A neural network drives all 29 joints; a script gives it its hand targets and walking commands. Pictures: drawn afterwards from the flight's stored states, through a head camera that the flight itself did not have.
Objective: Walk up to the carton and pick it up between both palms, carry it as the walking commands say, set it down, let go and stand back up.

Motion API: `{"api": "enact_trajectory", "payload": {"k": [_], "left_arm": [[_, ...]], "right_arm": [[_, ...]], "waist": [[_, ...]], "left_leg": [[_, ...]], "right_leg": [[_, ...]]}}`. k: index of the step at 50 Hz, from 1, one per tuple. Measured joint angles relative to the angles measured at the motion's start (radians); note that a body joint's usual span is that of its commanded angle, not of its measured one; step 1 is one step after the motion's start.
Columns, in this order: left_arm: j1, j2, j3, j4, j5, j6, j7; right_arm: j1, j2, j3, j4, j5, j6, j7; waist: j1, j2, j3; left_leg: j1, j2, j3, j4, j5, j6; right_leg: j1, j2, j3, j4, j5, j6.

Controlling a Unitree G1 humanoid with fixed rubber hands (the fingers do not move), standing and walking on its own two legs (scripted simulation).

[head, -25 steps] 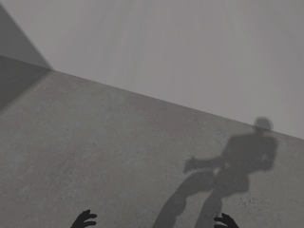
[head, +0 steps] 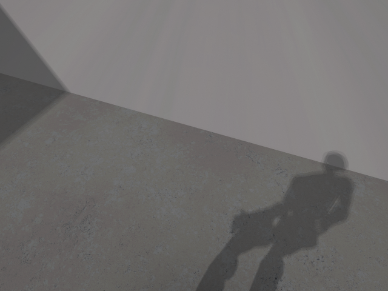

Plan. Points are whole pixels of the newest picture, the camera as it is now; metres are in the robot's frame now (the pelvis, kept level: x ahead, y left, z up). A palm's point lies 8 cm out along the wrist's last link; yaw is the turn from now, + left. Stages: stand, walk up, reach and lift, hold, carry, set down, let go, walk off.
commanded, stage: stand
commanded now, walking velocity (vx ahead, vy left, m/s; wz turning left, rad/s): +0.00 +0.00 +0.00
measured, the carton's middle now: out of the picture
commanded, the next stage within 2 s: walk up in 0.36 s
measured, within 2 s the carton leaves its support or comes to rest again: neither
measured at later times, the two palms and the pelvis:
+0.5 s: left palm out of the picture +0.02 +0.23 -0.13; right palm out of the picture +0.03 -0.23 -0.13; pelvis +0.01 +0.00 +0.01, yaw +0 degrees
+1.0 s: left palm out of the picture -0.05 +0.23 -0.10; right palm out of the picture +0.14 -0.24 -0.12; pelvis -0.02 -0.02 +0.02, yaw +16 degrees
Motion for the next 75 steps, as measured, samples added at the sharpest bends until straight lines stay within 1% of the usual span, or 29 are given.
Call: {"api": "enact_trajectory", "payload": {"k": [13, 27, 29, 30, 31, 33, 34, 36, 37, 38, 39, 40, 42, 44, 47, 51, 54, 56, 57, 58, 59, 60, 62, 64, 66, 69, 75], "left_arm": [[0.016, -0.006, 0.012, 0.094, -0.004, -0.008, 0.009], [0.019, -0.021, 0.019, 0.226, -0.01, -0.012, 0.019], [0.009, -0.02, 0.023, 0.228, -0.021, 0.002, 0.016], [0.002, -0.015, 0.021, 0.212, -0.024, 0.012, 0.018], [-0.005, -0.008, 0.019, 0.192, -0.027, 0.018, 0.02], [-0.018, 0.008, 0.019, 0.153, -0.031, 0.021, 0.022], [-0.026, 0.015, 0.02, 0.137, -0.035, 0.02, 0.023], [-0.038, 0.03, 0.02, 0.107, -0.042, 0.011, 0.026], [-0.046, 0.03, 0.019, 0.101, -0.04, 0.006, 0.028], [-0.052, 0.032, 0.016, 0.098, -0.036, 0.004, 0.03], [-0.055, 0.035, 0.016, 0.098, -0.032, 0.003, 0.032], [-0.053, 0.035, 0.019, 0.101, -0.028, 0.001, 0.035], [-0.046, 0.03, 0.025, 0.11, -0.019, -0.002, 0.04], [-0.042, 0.021, 0.027, 0.12, -0.012, -0.003, 0.04], [-0.042, 0.01, 0.026, 0.128, -0.012, -0.008, 0.032], [-0.035, 0.005, 0.027, 0.146, -0.007, -0.013, 0.022], [-0.028, 0.013, 0.035, 0.165, -0.002, -0.01, 0.014], [-0.017, 0.025, 0.045, 0.18, -0.006, -0.005, 0.009], [-0.004, 0.032, 0.05, 0.184, -0.008, -0.002, 0.006], [0.003, 0.045, 0.057, 0.187, -0.007, 0.004, 0.003], [0.003, 0.058, 0.062, 0.191, -0.004, 0.017, 0.004], [-0.001, 0.068, 0.062, 0.195, -0.005, 0.031, 0.006], [-0.016, 0.08, 0.063, 0.196, -0.012, 0.043, 0.006], [-0.034, 0.084, 0.063, 0.188, -0.014, 0.039, 0.003], [-0.049, 0.083, 0.062, 0.179, -0.013, 0.033, -0.001], [-0.073, 0.077, 0.058, 0.177, -0.011, 0.034, 0.0], [-0.134, 0.059, 0.045, 0.188, -0.012, 0.042, 0.009]], "right_arm": [[0.016, 0.007, -0.01, 0.092, 0.006, -0.008, -0.01], [0.021, 0.018, -0.016, 0.218, 0.011, -0.01, -0.021], [0.024, 0.02, -0.018, 0.206, 0.013, -0.008, -0.027], [0.034, 0.018, -0.022, 0.189, 0.017, -0.006, -0.027], [0.046, 0.013, -0.027, 0.174, 0.02, -0.001, -0.027], [0.065, 0.0, -0.035, 0.152, 0.021, 0.018, -0.025], [0.069, -0.008, -0.038, 0.143, 0.019, 0.026, -0.025], [0.071, -0.025, -0.044, 0.121, 0.016, 0.036, -0.024], [0.068, -0.038, -0.051, 0.112, 0.011, 0.039, -0.023], [0.063, -0.046, -0.058, 0.104, 0.005, 0.043, -0.024], [0.057, -0.05, -0.063, 0.097, -0.001, 0.048, -0.025], [0.046, -0.054, -0.068, 0.09, -0.008, 0.051, -0.024], [0.018, -0.066, -0.078, 0.071, -0.013, 0.051, -0.012], [-0.013, -0.079, -0.084, 0.055, -0.005, 0.052, 0.006], [-0.052, -0.085, -0.085, 0.042, 0.005, 0.06, 0.021], [-0.096, -0.071, -0.077, 0.043, 0.009, 0.071, 0.028], [-0.123, -0.052, -0.068, 0.046, 0.015, 0.069, 0.032], [-0.132, -0.039, -0.063, 0.046, 0.017, 0.059, 0.033], [-0.13, -0.035, -0.061, 0.039, 0.017, 0.051, 0.033], [-0.132, -0.027, -0.06, 0.035, 0.014, 0.039, 0.032], [-0.132, -0.017, -0.057, 0.036, 0.01, 0.028, 0.03], [-0.124, -0.011, -0.054, 0.038, 0.008, 0.02, 0.026], [-0.096, -0.003, -0.05, 0.049, 0.002, 0.012, 0.016], [-0.067, -0.001, -0.05, 0.062, 0.0, 0.012, 0.009], [-0.041, -0.004, -0.052, 0.068, 0.005, 0.01, 0.005], [-0.007, -0.01, -0.053, 0.074, 0.009, 0.004, 0.003], [0.041, -0.022, -0.053, 0.076, 0.0, -0.003, -0.001]], "waist": [[-0.001, 0.0, 0.008], [-0.002, -0.003, 0.026], [-0.009, 0.0, 0.043], [-0.017, 0.005, 0.051], [-0.02, 0.011, 0.052], [-0.017, 0.021, 0.048], [-0.015, 0.026, 0.047], [-0.008, 0.031, 0.045], [-0.003, 0.048, 0.048], [-0.003, 0.054, 0.048], [-0.002, 0.049, 0.045], [0.0, 0.041, 0.042], [0.0, 0.034, 0.04], [0.0, 0.032, 0.043], [0.009, 0.027, 0.05], [0.029, 0.015, 0.056], [0.041, 0.001, 0.06], [0.04, -0.01, 0.058], [0.034, -0.007, 0.051], [0.027, -0.019, 0.052], [0.024, -0.031, 0.059], [0.022, -0.036, 0.061], [0.021, -0.038, 0.06], [0.024, -0.038, 0.059], [0.02, -0.033, 0.056], [0.009, -0.025, 0.048], [-0.024, -0.013, 0.027]], "left_leg": [[0.04, -0.001, -0.001, -0.055, 0.021, 0.001], [0.1, -0.002, 0.0, -0.125, 0.049, 0.0], [0.095, 0.0, -0.007, -0.119, 0.053, 0.001], [0.083, -0.002, -0.021, -0.107, 0.053, 0.002], [0.067, -0.004, -0.036, -0.094, 0.052, 0.003], [0.039, -0.011, -0.063, -0.074, 0.051, 0.001], [0.026, -0.014, -0.075, -0.066, 0.052, -0.004], [-0.007, -0.024, -0.095, -0.035, 0.047, -0.015], [-0.03, -0.02, -0.106, 0.005, 0.017, -0.015], [-0.063, -0.02, -0.096, 0.075, -0.053, -0.009], [-0.101, -0.02, -0.068, 0.165, -0.114, -0.008], [-0.133, -0.018, -0.039, 0.254, -0.14, -0.01], [-0.178, -0.004, 0.003, 0.392, -0.121, -0.02], [-0.193, 0.011, 0.021, 0.437, -0.086, -0.034], [-0.175, 0.028, 0.035, 0.394, -0.087, -0.049], [-0.118, 0.037, 0.056, 0.278, -0.131, -0.049], [-0.058, 0.024, 0.078, 0.175, -0.153, -0.038], [0.002, 0.01, 0.099, 0.051, -0.102, -0.02], [0.038, 0.008, 0.1, -0.033, -0.04, -0.004], [0.039, -0.003, 0.097, -0.06, 0.041, 0.017], [0.026, -0.013, 0.093, -0.036, 0.044, 0.033], [0.018, -0.018, 0.084, -0.023, 0.029, 0.045], [0.022, -0.026, 0.061, -0.05, 0.02, 0.057], [0.034, -0.034, 0.04, -0.101, 0.048, 0.057], [0.04, -0.042, 0.019, -0.14, 0.078, 0.062], [0.042, -0.052, -0.009, -0.17, 0.102, 0.068], [0.018, -0.066, -0.059, -0.17, 0.116, 0.064]], "right_leg": [[0.04, -0.001, -0.001, -0.054, 0.02, 0.0], [0.098, -0.002, 0.0, -0.12, 0.047, 0.001], [0.081, -0.002, -0.013, -0.085, 0.053, 0.004], [0.063, -0.004, -0.029, -0.045, 0.042, 0.01], [0.043, -0.005, -0.04, 0.003, 0.004, 0.015], [0.017, -0.004, -0.048, 0.067, -0.054, 0.021], [0.017, -0.001, -0.051, 0.06, -0.057, 0.023], [0.045, 0.001, -0.062, -0.036, -0.015, 0.021], [0.047, 0.008, -0.077, -0.054, 0.013, 0.0], [0.045, 0.005, -0.093, -0.049, 0.016, -0.018], [0.045, -0.006, -0.106, -0.051, 0.013, -0.03], [0.051, -0.019, -0.114, -0.066, 0.016, -0.037], [0.073, -0.041, -0.128, -0.109, 0.035, -0.039], [0.089, -0.059, -0.145, -0.142, 0.054, -0.034], [0.096, -0.087, -0.173, -0.151, 0.06, -0.024], [0.087, -0.122, -0.209, -0.12, 0.045, -0.011], [0.074, -0.149, -0.235, -0.081, 0.026, 0.007], [0.063, -0.171, -0.253, -0.044, 0.008, 0.025], [0.049, -0.177, -0.264, -0.011, -0.008, 0.035], [0.022, -0.191, -0.252, 0.053, -0.054, 0.046], [-0.016, -0.188, -0.208, 0.145, -0.13, 0.054], [-0.057, -0.169, -0.157, 0.238, -0.172, 0.058], [-0.128, -0.133, -0.087, 0.381, -0.164, 0.062], [-0.183, -0.114, -0.047, 0.457, -0.111, 0.066], [-0.218, -0.103, -0.021, 0.483, -0.067, 0.069], [-0.242, -0.091, 0.003, 0.466, -0.032, 0.07], [-0.231, -0.06, 0.025, 0.351, -0.04, 0.064]]}}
